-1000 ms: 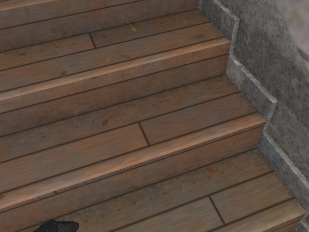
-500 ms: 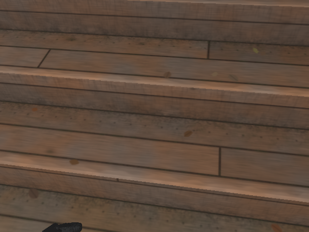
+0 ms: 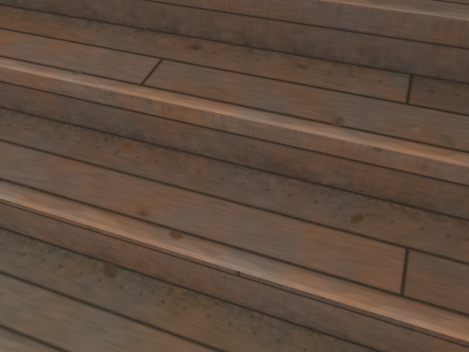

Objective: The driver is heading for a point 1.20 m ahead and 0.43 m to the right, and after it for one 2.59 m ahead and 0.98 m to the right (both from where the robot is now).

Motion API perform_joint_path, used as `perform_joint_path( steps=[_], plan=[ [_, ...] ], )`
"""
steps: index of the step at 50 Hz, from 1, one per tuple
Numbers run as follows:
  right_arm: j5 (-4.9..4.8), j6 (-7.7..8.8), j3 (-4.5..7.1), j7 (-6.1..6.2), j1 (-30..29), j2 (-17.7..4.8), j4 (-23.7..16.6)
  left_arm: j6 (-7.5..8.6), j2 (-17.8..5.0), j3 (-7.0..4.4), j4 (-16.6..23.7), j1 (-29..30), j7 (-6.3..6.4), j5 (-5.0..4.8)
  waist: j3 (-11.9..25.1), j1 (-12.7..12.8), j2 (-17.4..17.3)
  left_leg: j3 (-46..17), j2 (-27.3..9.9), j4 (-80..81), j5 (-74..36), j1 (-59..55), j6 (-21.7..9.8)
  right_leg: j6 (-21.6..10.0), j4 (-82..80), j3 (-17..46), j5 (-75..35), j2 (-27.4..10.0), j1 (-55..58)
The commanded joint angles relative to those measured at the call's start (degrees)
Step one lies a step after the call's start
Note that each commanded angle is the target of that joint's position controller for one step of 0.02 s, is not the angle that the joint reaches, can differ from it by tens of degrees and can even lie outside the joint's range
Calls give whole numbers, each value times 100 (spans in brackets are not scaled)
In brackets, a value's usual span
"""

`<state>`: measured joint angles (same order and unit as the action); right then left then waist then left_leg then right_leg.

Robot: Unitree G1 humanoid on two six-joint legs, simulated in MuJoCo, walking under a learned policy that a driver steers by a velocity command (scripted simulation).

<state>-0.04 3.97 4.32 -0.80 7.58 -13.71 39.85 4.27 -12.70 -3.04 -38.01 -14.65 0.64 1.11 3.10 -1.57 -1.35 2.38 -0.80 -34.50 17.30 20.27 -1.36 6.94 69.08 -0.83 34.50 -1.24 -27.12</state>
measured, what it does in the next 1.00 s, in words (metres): steps on the spot: right foot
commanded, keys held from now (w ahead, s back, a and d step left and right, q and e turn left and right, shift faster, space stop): shift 0.72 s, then w+shift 0.28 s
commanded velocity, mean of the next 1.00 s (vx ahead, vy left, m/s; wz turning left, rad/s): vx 0.12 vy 0.00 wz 0.03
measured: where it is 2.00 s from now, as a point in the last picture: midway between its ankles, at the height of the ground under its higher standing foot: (283, 250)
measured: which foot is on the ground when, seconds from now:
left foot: down 0.00-0.74, up 0.76-1.00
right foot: up 0.00-0.06, down 0.08-1.00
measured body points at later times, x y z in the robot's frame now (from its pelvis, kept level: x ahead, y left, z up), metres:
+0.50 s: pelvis -0.01 -0.03 +0.01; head -0.01 -0.04 +0.46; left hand +0.10 +0.20 -0.11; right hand +0.09 -0.27 -0.13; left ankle +0.00 +0.12 -0.73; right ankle -0.07 -0.12 -0.73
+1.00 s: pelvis +0.02 +0.01 +0.02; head +0.01 +0.02 +0.47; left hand -0.02 +0.26 -0.13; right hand +0.13 -0.25 -0.09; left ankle +0.05 +0.12 -0.68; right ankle -0.07 -0.12 -0.73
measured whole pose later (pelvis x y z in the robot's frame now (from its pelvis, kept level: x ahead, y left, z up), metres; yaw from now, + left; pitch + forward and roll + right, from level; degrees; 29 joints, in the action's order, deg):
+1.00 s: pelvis +0.02 +0.01 +0.02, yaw +0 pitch +2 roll +0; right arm 0.8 0.2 4.2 -1.5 13.4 -13.1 46.1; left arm 4.5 -12.5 -3.3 -58.2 -25.0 2.4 0.7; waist 3.6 0.9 1.4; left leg 3.9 -3.1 -48.1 15.9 29.2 -2.4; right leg -2.5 16.5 -0.9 16.5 -0.9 -2.8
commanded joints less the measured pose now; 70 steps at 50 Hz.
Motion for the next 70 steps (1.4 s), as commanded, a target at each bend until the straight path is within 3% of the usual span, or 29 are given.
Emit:
perform_joint_path(
  steps=[1,2,3,4,5,6,7,10,12,13,16,37,39,41,43,47,50,52,53,54,55,56,58,60,63,65,67,68,70],
  plan=[
    [-4,105,-122,31,-1747,-396,-912,54,-124,8,446,-412,-113,76,552,796,-43,-1134,-1551,539,-4530,389,-1120,-2,-638,578,-612,-374,867],
    [-115,26,-206,44,-1881,-339,-853,54,278,130,341,-537,-298,6,338,987,-2,-795,-1106,307,-3902,143,-692,12,-2804,344,-645,-462,1035],
    [-245,-111,-213,-52,-1768,-263,-653,87,650,248,93,-861,-578,-246,125,957,62,-616,-775,70,-2711,105,-449,27,-4409,-238,-1811,-104,1549],
    [-166,-258,-180,-275,-676,-278,-169,80,725,319,-134,-859,-777,-413,-26,430,-210,-776,-673,326,-1406,168,-252,41,-4703,-300,-2583,158,2020],
    [-109,-343,-149,-528,189,-234,222,67,420,307,8,-797,-826,-437,218,147,-337,-837,-698,328,-519,258,94,-228,-4205,59,-3780,-112,2376],
    [-37,-270,-90,-527,852,-258,245,92,-559,118,218,-348,-848,-384,221,-415,570,-273,-335,246,-182,-10,337,-1079,-4021,620,-4433,-463,1740],
    [35,-204,-17,-429,246,-581,203,58,-708,5,220,-66,-891,-201,112,-228,508,61,-154,-40,-251,-482,483,-1305,-4210,761,-3236,-501,815],
    [-5,-124,-25,-340,-713,-435,71,51,-3,154,254,177,-902,-239,-100,-7,191,-44,-185,60,-360,-182,319,-1122,-4296,660,-2883,-396,986],
    [-81,-81,-70,-338,-854,-288,54,79,-34,133,134,-146,-839,-269,35,154,193,-129,-240,210,-553,7,238,-1048,-4142,596,-3426,-369,1501],
    [9,-186,-162,-128,-281,-50,141,47,-282,9,162,8,-183,-67,111,10,1074,-238,-401,296,-1760,-679,269,-1029,-4484,610,-4995,-575,1393],
    [56,-245,-127,187,-41,-210,371,-87,-133,65,25,-220,178,-76,181,169,281,-191,-400,396,-2267,-794,312,-987,-4340,416,-5234,-499,1880],
    [127,-434,-183,416,1349,-228,1266,-295,-126,211,-1441,-652,308,-56,-419,177,234,-105,-343,1324,-357,-808,160,-1229,-5328,469,-1611,-337,1838],
    [161,-502,-60,364,905,-477,1035,-383,-762,-42,-1546,-1178,273,-63,-840,536,898,466,170,106,1254,520,103,-1773,-6042,1542,1571,-870,1942],
    [206,-532,-85,304,-338,-308,419,-343,-816,-129,-1531,-1223,254,-97,-1622,871,1453,318,-172,-1832,670,2161,204,-2341,-6689,2702,1819,-1850,1758],
    [222,-432,-22,123,-134,-257,365,-161,-653,-145,-1510,-832,257,-68,-1264,475,873,-107,-352,-2594,321,2664,234,-2344,-6348,2345,691,-1687,2096],
    [100,-273,26,-173,507,-134,352,163,-513,-109,-1513,-381,214,-30,-743,-69,840,-274,-437,-2010,-311,1758,-40,-2071,-6431,1478,-287,-1404,1661],
    [46,-334,17,-30,1167,-4,347,230,-446,-69,-1558,-72,146,-57,-584,-484,962,338,-280,-629,-171,-798,-300,-1976,-6379,844,-715,-1297,565],
    [59,-224,148,65,2327,-234,743,127,-596,-68,-1531,-103,84,-69,-624,-987,25,634,122,462,14,-2096,-422,-2184,-4549,629,-1693,-858,141],
    [149,-112,245,88,3191,-479,1040,161,-536,-69,-1307,302,3,-33,-425,-1343,-756,396,61,833,230,-3022,-196,-2139,-2381,166,-2850,-262,-604],
    [267,-46,152,93,3456,-559,1101,271,203,146,-914,825,-44,-50,-308,-1285,-1735,-1493,-1090,1354,1553,-2980,17,-1866,194,104,-1583,337,-1856],
    [262,-95,54,95,2728,-680,862,242,315,110,-709,274,-70,-157,198,-562,-2179,-4359,-2013,2993,3528,-2875,-154,-1648,1783,1007,-1724,651,-2677],
    [276,-68,43,57,1892,-689,755,190,213,105,-551,399,-45,-113,-166,-104,-1689,-4690,-2499,3312,4587,-2337,-351,-1495,3362,844,-2079,219,-3450],
    [216,195,-160,-21,1501,-112,1016,104,463,227,-186,1090,-22,63,-654,88,-124,-2494,-2155,2258,2194,-1497,-164,-1478,5551,716,-2613,-83,-4539],
    [315,387,-325,-29,1803,285,1440,-67,692,299,-57,850,-134,24,-627,397,-4,-1441,-1969,2078,1687,-856,113,-1609,6245,846,-2750,-70,-4868],
    [417,544,-349,-124,2055,133,1916,-272,1020,407,338,1493,-60,-78,-862,475,-24,-687,-1892,2353,1299,-770,6,-1874,7502,718,-2276,134,-5772],
    [250,500,-472,-153,1832,296,1958,-353,1055,559,720,2420,48,-216,-1455,593,487,326,-1355,2910,733,382,406,-1824,5655,208,-2315,181,-5218],
    [95,492,-540,28,2089,240,2022,-492,754,601,887,2925,42,-297,-1589,353,294,989,-1128,3914,-736,1103,260,-1701,3755,-671,-2247,270,-3908],
    [-11,495,-527,189,2367,34,2139,-573,595,580,916,2865,73,-302,-1507,304,-40,1009,-1149,4215,-1705,641,-1,-1703,3418,-1022,-1827,211,-3706],
    [-282,485,-454,427,2377,-457,1987,-625,327,479,448,1763,64,-236,-275,820,-216,1884,-981,2864,-8528,-675,32,-1976,2341,-1984,-1238,600,-1877]
  ],
)
Keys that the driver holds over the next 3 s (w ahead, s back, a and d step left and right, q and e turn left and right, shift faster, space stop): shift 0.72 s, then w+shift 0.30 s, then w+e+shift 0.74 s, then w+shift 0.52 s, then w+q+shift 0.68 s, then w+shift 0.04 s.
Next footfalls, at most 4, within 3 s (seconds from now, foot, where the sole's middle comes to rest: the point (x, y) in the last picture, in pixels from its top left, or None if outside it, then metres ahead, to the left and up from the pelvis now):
0.08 right None -0.03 -0.13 -0.76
1.08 left None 0.10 0.14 -0.76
1.50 right None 0.36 -0.01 -0.59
1.86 left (260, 205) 0.77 -0.04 -0.42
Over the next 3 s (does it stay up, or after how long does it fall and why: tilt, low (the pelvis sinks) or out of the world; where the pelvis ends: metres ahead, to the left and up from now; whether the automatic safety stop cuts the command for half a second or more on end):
stays up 1.35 -0.63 0.73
